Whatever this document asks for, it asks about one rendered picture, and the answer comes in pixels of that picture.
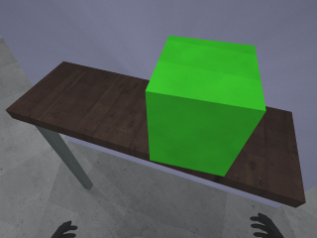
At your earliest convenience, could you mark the right robot hand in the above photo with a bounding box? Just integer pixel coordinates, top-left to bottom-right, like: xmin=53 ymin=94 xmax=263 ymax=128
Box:
xmin=250 ymin=213 xmax=284 ymax=238

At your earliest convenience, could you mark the left robot hand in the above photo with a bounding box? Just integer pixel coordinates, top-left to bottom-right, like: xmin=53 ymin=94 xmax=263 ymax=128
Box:
xmin=51 ymin=220 xmax=78 ymax=238

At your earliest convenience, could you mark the table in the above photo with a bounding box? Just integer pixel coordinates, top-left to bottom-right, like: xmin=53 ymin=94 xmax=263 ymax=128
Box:
xmin=6 ymin=61 xmax=306 ymax=208

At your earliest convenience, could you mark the carton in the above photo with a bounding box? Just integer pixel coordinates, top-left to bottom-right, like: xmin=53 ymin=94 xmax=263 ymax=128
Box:
xmin=145 ymin=36 xmax=266 ymax=177

